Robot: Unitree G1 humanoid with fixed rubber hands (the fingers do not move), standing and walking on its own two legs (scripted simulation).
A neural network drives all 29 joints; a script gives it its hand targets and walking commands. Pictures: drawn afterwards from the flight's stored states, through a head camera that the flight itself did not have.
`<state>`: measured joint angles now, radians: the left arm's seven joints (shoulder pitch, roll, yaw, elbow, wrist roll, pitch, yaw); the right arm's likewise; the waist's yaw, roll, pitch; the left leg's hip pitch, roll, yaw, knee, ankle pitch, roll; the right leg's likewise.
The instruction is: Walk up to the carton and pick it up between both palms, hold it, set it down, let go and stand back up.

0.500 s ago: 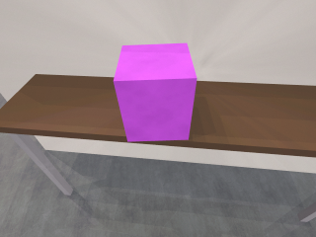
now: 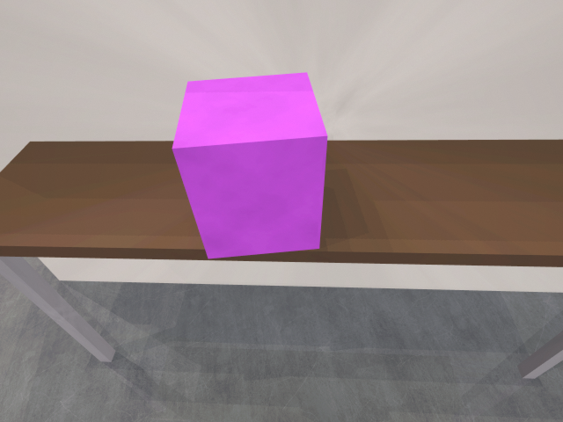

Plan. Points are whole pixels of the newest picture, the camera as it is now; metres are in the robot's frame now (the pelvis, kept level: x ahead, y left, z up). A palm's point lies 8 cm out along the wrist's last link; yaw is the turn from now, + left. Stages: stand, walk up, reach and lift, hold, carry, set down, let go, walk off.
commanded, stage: walk up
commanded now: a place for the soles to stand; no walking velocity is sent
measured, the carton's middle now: (256, 168) +0.54 +0.06 +0.09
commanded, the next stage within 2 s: stand in 1.94 s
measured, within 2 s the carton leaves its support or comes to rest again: neither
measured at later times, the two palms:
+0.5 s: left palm out of the picture +0.11 +0.37 -0.14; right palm out of the picture +0.12 -0.14 -0.09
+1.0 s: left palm out of the picture +0.10 +0.30 -0.11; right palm out of the picture +0.16 -0.24 -0.11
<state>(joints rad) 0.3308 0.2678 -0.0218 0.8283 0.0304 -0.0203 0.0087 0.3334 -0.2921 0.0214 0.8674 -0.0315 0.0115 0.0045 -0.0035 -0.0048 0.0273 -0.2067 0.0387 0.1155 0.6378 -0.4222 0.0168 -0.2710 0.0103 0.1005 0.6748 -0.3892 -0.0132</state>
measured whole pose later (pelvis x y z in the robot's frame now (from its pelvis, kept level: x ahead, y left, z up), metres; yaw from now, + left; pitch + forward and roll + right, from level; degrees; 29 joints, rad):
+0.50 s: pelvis +0.08 +0.11 +0.01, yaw -1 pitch -5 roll -3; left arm 0.34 0.30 -0.01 0.85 0.04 0.04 0.02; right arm 0.34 -0.22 0.03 0.79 0.01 0.00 -0.02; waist 0.00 -0.06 0.11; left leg -0.32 0.05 0.03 0.58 -0.17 0.02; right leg -0.33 -0.01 0.04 0.98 -0.55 0.03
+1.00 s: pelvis +0.08 +0.03 +0.01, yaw +3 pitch -2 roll +1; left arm 0.29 0.27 -0.01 0.88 0.01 0.04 0.01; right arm 0.28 -0.30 -0.01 0.81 -0.02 0.04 -0.04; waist 0.01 0.01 0.04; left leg -0.46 0.01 -0.06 0.79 -0.43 0.00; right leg -0.21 -0.02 -0.04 0.57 -0.33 -0.01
